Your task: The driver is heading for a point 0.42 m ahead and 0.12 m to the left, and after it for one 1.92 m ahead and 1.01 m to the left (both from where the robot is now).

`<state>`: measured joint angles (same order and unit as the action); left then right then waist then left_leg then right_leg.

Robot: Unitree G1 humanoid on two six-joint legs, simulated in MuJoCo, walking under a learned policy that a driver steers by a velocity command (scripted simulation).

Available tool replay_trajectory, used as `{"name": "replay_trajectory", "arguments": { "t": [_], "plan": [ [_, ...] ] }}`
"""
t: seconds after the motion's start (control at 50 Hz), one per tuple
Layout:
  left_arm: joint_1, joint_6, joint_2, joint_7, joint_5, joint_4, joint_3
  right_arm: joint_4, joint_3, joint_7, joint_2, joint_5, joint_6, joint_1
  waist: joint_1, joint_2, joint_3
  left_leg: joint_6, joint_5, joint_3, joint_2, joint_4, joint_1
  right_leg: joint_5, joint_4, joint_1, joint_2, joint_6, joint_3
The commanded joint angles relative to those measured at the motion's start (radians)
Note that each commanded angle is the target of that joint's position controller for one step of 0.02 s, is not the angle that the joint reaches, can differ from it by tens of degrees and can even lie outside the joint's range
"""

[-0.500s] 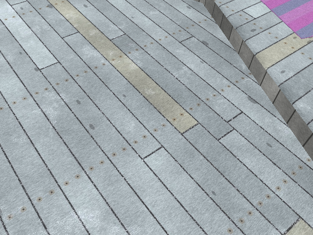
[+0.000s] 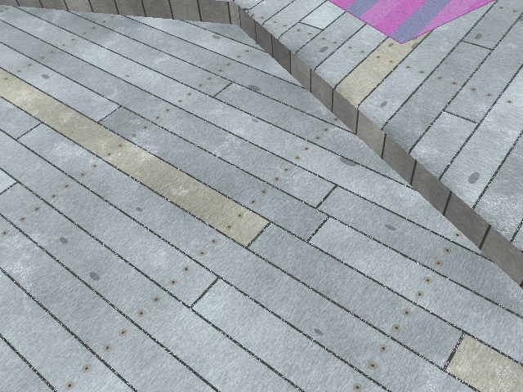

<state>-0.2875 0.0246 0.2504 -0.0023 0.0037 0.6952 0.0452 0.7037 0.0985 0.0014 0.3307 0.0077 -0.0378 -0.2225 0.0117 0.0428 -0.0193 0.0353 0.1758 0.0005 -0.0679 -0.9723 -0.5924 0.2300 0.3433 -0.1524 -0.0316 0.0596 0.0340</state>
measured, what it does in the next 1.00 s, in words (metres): walks ahead, turning left: left foot, then right foot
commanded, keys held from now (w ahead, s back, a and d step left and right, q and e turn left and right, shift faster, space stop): w+q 0.60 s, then w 0.40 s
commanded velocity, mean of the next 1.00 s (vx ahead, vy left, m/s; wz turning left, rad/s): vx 0.46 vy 0.00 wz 0.33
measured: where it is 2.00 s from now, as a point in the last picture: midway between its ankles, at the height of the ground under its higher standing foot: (171, 243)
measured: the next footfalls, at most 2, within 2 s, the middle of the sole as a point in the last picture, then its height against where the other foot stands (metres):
left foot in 0.34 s outside the picture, level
right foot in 0.84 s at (261, 345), level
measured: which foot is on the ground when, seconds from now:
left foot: up 0.00-0.32, down 0.34-0.86, up 0.88-1.00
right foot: down 0.00-0.34, up 0.36-0.82, down 0.84-1.00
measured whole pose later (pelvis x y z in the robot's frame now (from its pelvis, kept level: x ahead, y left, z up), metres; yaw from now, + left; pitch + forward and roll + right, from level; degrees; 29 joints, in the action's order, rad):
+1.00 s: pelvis +0.53 +0.14 -0.01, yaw +24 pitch +1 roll -1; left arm -0.22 0.10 0.27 0.03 0.01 0.73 0.05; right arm 0.73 0.04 0.00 0.30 0.02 -0.05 -0.32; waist 0.00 0.04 0.02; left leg -0.03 0.36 0.07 0.00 -1.17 -0.42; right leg 0.16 0.45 -0.31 -0.06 0.06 -0.03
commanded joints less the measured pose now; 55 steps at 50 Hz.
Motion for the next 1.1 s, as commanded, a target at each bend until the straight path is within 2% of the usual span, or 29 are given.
{"name": "replay_trajectory", "arguments": {
  "t": [0.02,0.16,0.26,0.3,0.32,0.34,0.36,0.38,0.4,0.42,0.44,0.46,0.48,0.54,0.64,0.68,0.74,0.8,0.82,0.84,0.86,0.88,0.9,0.92,0.94,0.96,0.98,1.02,1.1],
  "plan": [
    [0.003,0.037,0.175,-0.007,0.005,-0.038,0.045,-0.081,-0.002,0.009,0.044,0.007,-0.026,0.110,0.041,-0.156,0.042,0.005,-0.106,0.025,-0.026,0.109,-0.171,0.048,-0.206,0.120,0.250,0.141,0.188],
    [-0.042,0.049,0.194,0.003,-0.002,0.027,0.053,-0.107,-0.023,0.033,0.024,0.020,-0.028,0.168,0.076,-0.117,0.118,-0.022,-0.148,0.044,-0.020,0.263,-0.197,-0.072,-0.232,0.171,0.303,0.144,0.059],
    [-0.054,0.040,0.211,0.003,-0.021,0.061,0.063,-0.154,-0.037,0.060,0.012,0.018,-0.033,0.215,0.080,-0.110,0.133,-0.082,-0.073,-0.014,-0.004,0.345,-0.133,-0.205,-0.175,0.213,0.317,0.111,-0.031],
    [-0.037,0.033,0.240,-0.002,-0.024,0.061,0.071,-0.162,-0.025,0.062,0.040,0.015,-0.031,0.169,0.038,-0.129,0.076,-0.121,-0.007,-0.074,0.052,0.361,0.003,-0.544,-0.059,0.219,0.306,0.085,-0.077],
    [-0.024,0.027,0.248,-0.008,-0.025,0.059,0.072,-0.144,-0.008,0.057,0.068,0.013,-0.028,0.072,-0.023,-0.126,0.002,-0.144,-0.016,-0.111,0.100,0.386,0.158,-0.752,0.089,0.201,0.279,0.060,-0.125],
    [-0.041,0.024,0.227,-0.015,-0.019,0.057,0.063,-0.103,0.023,0.047,0.119,0.017,-0.024,-0.084,-0.096,-0.103,-0.097,-0.176,-0.039,-0.115,0.146,0.407,0.404,-0.828,0.306,0.110,0.235,0.024,-0.175],
    [-0.055,0.033,0.179,-0.019,0.008,0.032,0.041,-0.082,0.050,0.027,0.202,0.023,-0.013,-0.255,-0.162,0.021,-0.209,-0.248,-0.006,0.152,-0.023,0.420,0.721,-0.511,0.637,-0.151,0.189,-0.025,-0.187],
    [-0.137,0.063,0.060,-0.002,0.022,-0.016,0.000,-0.087,0.050,0.032,0.281,0.024,-0.023,-0.240,-0.057,0.267,-0.329,-0.425,0.263,0.752,-0.259,0.587,0.984,0.328,0.955,-0.530,-0.023,-0.079,-0.060],
    [-0.022,0.094,0.173,0.012,-0.015,-0.007,0.023,-0.101,0.023,0.032,0.170,0.019,-0.028,-0.259,-0.139,0.131,-0.330,-0.390,0.334,0.795,-0.259,0.684,0.985,0.303,1.036,-0.632,0.021,-0.063,0.089],
    [0.061,0.110,0.205,0.019,-0.043,-0.041,0.031,-0.099,0.013,0.031,0.146,0.008,-0.032,-0.211,-0.133,0.088,-0.185,-0.352,0.237,0.655,-0.233,0.690,0.874,0.208,1.014,-0.687,0.061,-0.044,0.071],
    [0.081,0.119,0.186,0.014,-0.029,-0.046,0.023,-0.111,0.010,0.029,0.139,0.008,-0.033,-0.148,-0.093,-0.022,-0.115,-0.332,0.117,0.548,-0.195,0.686,0.734,0.131,0.943,-0.652,0.105,-0.037,0.062],
    [0.084,0.119,0.182,0.008,-0.004,-0.044,0.027,-0.124,0.003,0.027,0.120,0.003,-0.031,-0.092,-0.055,-0.046,-0.062,-0.324,0.005,0.467,-0.159,0.699,0.610,0.085,0.862,-0.598,0.130,-0.045,0.058],
    [0.063,0.109,0.182,0.008,0.002,-0.041,0.031,-0.140,-0.005,0.023,0.105,-0.011,-0.032,-0.056,-0.020,-0.015,-0.047,-0.323,-0.064,0.423,-0.132,0.724,0.528,0.055,0.831,-0.535,0.147,-0.051,0.066],
    [0.033,0.078,0.155,0.003,0.015,-0.028,0.027,-0.130,-0.007,0.012,0.103,-0.001,-0.040,-0.033,0.014,0.002,-0.010,-0.337,-0.189,0.334,-0.096,0.768,0.397,0.013,0.736,-0.493,0.141,-0.099,0.036],
    [0.218,0.081,0.098,0.009,0.014,-0.065,0.003,-0.081,-0.004,-0.010,0.118,0.009,-0.033,-0.089,-0.049,0.023,0.035,-0.265,-0.205,0.204,-0.009,0.754,0.327,-0.311,0.344,-0.425,0.082,-0.133,0.003],
    [0.287,0.091,0.089,0.022,0.004,-0.077,-0.003,-0.052,-0.003,-0.011,0.122,0.013,-0.034,-0.139,-0.087,0.028,0.039,-0.252,-0.154,0.218,-0.027,0.757,0.337,-0.404,0.254,-0.368,0.061,-0.125,-0.007],
    [0.336,0.101,0.120,0.034,-0.004,-0.096,0.007,-0.019,-0.004,-0.011,0.119,0.017,-0.027,-0.180,-0.100,0.041,0.054,-0.245,-0.160,0.277,-0.081,0.700,0.465,-0.364,0.172,-0.399,0.058,-0.089,0.016],
    [0.302,0.107,0.150,0.039,-0.005,-0.097,0.021,-0.002,0.001,-0.016,0.126,0.010,-0.012,-0.181,-0.070,0.072,0.051,-0.224,-0.307,0.321,-0.128,0.627,0.578,-0.216,0.140,-0.374,0.048,-0.037,0.006],
    [0.236,0.109,0.168,0.036,-0.004,-0.083,0.033,-0.005,0.001,-0.016,0.126,0.010,-0.007,-0.163,-0.030,0.080,0.017,-0.209,-0.468,0.305,-0.107,0.552,0.589,-0.185,0.113,-0.280,0.024,-0.011,-0.024],
    [0.112,0.112,0.202,0.031,0.000,-0.054,0.051,-0.011,-0.009,-0.015,0.107,0.005,-0.004,-0.151,0.034,0.067,-0.079,-0.182,-0.569,0.261,-0.054,0.397,0.555,-0.222,0.113,-0.085,0.039,0.028,-0.024],
    [-0.059,0.111,0.260,0.024,0.014,-0.039,0.065,-0.036,-0.030,-0.014,0.062,-0.014,-0.005,-0.165,0.092,-0.028,-0.245,-0.145,-0.365,0.220,0.014,0.113,0.375,-0.250,0.170,0.232,0.211,0.112,0.163],
    [-0.155,0.098,0.308,0.031,0.004,0.011,0.084,-0.028,-0.055,-0.009,-0.021,0.009,-0.019,-0.319,0.045,-0.338,-0.379,-0.065,0.294,0.140,0.175,-0.237,0.001,-0.001,0.082,0.571,0.416,0.275,0.619],
    [-0.166,0.094,0.211,0.036,-0.023,0.013,0.060,-0.019,-0.042,-0.009,0.063,0.023,-0.027,-0.263,0.085,-0.252,-0.316,-0.066,0.383,0.207,0.139,-0.336,-0.127,0.220,-0.024,0.540,0.413,0.247,0.730],
    [-0.094,0.089,0.171,0.030,-0.020,0.004,0.046,-0.048,-0.027,-0.007,0.116,0.031,-0.032,-0.130,0.096,-0.160,-0.153,-0.069,0.296,0.182,0.090,-0.349,-0.178,0.217,-0.047,0.403,0.378,0.199,0.581],
    [-0.029,0.081,0.160,0.026,-0.007,-0.007,0.038,-0.069,-0.030,-0.008,0.109,0.019,-0.036,-0.057,0.073,-0.086,-0.067,-0.068,0.220,0.135,0.044,-0.311,-0.160,0.108,-0.066,0.264,0.338,0.177,0.469],
    [0.006,0.078,0.144,0.026,0.000,-0.007,0.032,-0.080,-0.029,-0.005,0.095,0.003,-0.041,-0.023,0.048,-0.074,-0.005,-0.062,0.170,0.117,0.012,-0.249,-0.142,0.001,-0.092,0.160,0.303,0.177,0.399],
    [0.021,0.081,0.129,0.025,0.009,-0.007,0.025,-0.078,-0.028,-0.002,0.081,0.000,-0.041,-0.037,0.017,-0.100,0.003,-0.060,0.135,0.113,-0.016,-0.207,-0.090,-0.070,-0.115,0.099,0.270,0.167,0.342],
    [0.024,0.085,0.124,0.025,0.000,0.003,0.023,-0.063,-0.036,0.001,0.043,0.004,-0.034,-0.075,-0.009,-0.131,-0.002,-0.047,0.119,0.089,-0.029,-0.147,-0.048,-0.160,-0.150,0.050,0.241,0.176,0.269],
    [-0.002,0.084,0.172,0.017,-0.012,0.037,0.035,-0.092,-0.053,0.000,0.006,-0.008,-0.032,0.023,0.007,-0.108,0.038,-0.015,-0.011,0.054,-0.049,0.065,-0.081,-0.285,-0.199,0.013,0.231,0.185,0.157]
  ]
}}
Keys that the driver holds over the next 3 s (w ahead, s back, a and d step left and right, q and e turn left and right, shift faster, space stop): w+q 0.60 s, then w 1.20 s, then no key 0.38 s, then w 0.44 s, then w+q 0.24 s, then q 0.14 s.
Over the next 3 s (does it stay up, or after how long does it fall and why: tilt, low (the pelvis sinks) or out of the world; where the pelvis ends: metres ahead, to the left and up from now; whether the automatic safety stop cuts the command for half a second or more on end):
stays up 1.35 0.46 0.00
